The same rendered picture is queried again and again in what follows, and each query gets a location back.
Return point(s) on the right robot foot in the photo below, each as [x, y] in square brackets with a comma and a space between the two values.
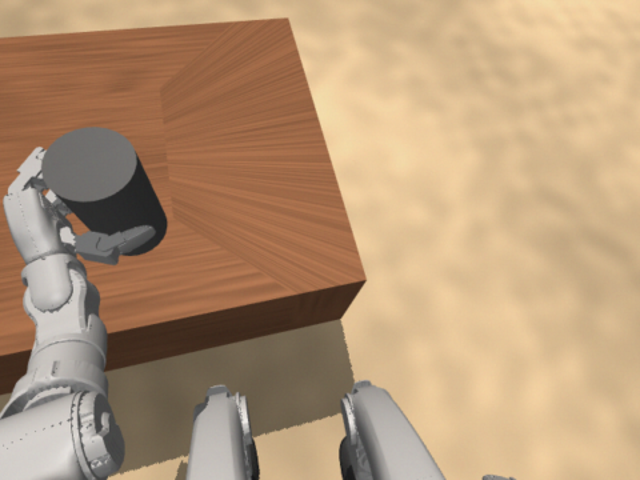
[345, 462]

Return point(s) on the left robot arm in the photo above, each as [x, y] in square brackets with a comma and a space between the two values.
[58, 423]

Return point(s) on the can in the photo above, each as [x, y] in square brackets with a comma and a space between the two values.
[97, 174]

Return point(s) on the left robot hand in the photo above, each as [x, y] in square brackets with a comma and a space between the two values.
[39, 228]

